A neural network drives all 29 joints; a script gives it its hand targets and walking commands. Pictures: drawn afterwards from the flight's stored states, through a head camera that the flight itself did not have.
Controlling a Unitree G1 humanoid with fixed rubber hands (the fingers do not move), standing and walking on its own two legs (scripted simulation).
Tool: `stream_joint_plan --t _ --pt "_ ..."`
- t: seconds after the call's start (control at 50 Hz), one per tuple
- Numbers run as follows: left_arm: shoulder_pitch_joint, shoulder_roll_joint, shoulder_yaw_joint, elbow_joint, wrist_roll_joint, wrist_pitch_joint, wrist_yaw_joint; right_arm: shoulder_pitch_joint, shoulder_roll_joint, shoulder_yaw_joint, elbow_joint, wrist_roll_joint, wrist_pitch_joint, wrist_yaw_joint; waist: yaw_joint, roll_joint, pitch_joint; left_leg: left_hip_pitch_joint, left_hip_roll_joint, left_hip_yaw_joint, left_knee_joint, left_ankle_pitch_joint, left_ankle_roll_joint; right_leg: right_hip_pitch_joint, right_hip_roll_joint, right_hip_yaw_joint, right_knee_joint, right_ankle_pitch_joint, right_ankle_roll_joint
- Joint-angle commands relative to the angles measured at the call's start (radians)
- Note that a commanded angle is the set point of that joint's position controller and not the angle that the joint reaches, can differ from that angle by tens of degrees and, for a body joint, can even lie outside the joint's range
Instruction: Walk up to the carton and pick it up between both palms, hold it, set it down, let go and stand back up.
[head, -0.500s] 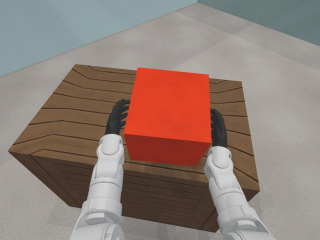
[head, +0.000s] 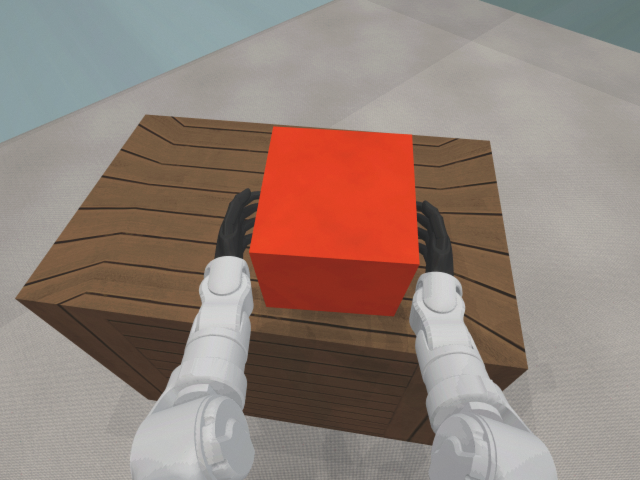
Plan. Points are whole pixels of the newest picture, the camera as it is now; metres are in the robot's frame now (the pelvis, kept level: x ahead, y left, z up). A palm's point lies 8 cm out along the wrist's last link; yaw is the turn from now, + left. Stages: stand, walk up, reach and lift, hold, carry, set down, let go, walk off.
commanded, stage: set down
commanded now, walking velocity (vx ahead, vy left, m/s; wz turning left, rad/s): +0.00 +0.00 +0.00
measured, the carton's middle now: (335, 224) +0.43 -0.02 +0.07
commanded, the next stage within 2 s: none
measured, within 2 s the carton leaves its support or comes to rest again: neither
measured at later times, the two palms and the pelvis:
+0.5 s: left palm (240, 247) +0.43 +0.11 +0.03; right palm (428, 263) +0.40 -0.15 +0.01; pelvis +0.01 +0.00 +0.00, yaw +0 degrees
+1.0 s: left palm (252, 256) +0.44 +0.10 -0.01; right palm (427, 275) +0.40 -0.16 -0.03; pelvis +0.01 +0.01 -0.01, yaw -1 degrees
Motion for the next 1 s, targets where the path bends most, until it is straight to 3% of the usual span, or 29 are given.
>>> stream_joint_plan --t 0.0,0.22,0.62,0.98 --pt "-0.647 -0.473 -0.27 -0.081 0.035 -0.088 -0.075 -0.615 0.527 0.32 -0.064 -0.076 -0.076 0.13 -0.007 -0.001 -0.663 0.153 0.015 -0.025 0.028 0.182 0.017 0.394 -0.021 0.036 0.131 0.473 0.057" --pt "-0.674 -0.466 -0.218 0.0 0.066 -0.11 -0.069 -0.637 0.545 0.273 -0.016 -0.119 -0.093 0.131 -0.007 -0.005 -0.719 0.094 0.015 -0.028 0.039 0.238 0.019 0.413 -0.025 0.043 0.162 0.588 0.062" --pt "-0.72 -0.503 -0.209 0.104 0.084 -0.173 -0.04 -0.659 0.569 0.213 0.059 -0.187 -0.148 0.154 -0.016 0.017 -0.887 0.085 0.022 -0.031 0.101 0.35 -0.004 0.258 -0.012 0.037 0.192 0.628 0.055" --pt "-0.743 -0.498 -0.194 0.201 0.084 -0.233 -0.032 -0.667 0.579 0.193 0.114 -0.226 -0.191 0.166 -0.013 0.006 -0.99 -0.015 0.02 -0.028 0.139 0.358 0.002 0.169 -0.014 0.052 0.242 0.654 0.059"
